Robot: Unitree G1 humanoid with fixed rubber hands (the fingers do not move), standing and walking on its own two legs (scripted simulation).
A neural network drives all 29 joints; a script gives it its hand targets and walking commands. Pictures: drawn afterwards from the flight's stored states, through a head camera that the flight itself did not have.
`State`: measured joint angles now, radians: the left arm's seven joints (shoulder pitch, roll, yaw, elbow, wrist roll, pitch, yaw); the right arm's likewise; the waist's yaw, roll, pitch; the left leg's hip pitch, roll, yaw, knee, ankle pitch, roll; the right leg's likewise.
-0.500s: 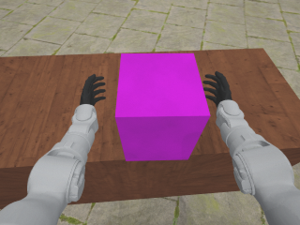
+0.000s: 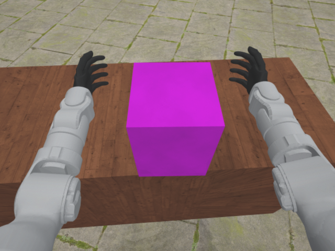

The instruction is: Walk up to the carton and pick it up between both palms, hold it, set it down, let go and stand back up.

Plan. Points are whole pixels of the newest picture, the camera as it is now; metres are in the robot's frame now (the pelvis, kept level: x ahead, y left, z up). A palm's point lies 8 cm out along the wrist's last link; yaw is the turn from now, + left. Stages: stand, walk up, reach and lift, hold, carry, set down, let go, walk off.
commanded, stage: set down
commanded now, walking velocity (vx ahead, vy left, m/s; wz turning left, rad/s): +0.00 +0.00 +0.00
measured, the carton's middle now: (172, 123) +0.44 +0.05 +0.01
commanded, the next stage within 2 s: none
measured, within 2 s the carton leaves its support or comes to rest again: neither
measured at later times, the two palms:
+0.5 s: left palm (75, 95) +0.39 +0.26 +0.15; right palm (265, 92) +0.45 -0.15 +0.15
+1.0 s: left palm (79, 128) +0.33 +0.24 +0.11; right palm (270, 131) +0.38 -0.17 +0.10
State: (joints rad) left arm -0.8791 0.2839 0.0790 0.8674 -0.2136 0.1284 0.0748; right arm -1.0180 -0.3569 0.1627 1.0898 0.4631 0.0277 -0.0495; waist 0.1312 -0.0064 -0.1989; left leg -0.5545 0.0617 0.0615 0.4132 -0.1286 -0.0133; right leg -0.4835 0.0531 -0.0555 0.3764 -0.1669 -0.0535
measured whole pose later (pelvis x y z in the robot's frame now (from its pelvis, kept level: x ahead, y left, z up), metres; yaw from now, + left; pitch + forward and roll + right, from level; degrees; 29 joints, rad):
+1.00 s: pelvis +0.01 +0.00 +0.01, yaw +0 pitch +2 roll +0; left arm -0.33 0.19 0.15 0.23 -0.11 0.35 0.07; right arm -0.45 -0.30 0.05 0.56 0.36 0.09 -0.02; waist 0.07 -0.02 -0.03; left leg -0.22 0.03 0.06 0.32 -0.13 -0.01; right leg -0.18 0.04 -0.03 0.33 -0.19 -0.05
